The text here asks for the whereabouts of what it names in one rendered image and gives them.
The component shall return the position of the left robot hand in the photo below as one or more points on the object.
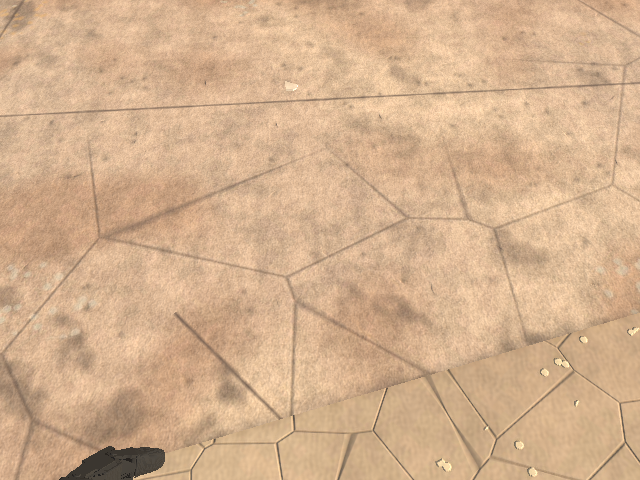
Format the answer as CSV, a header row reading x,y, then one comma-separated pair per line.
x,y
124,464

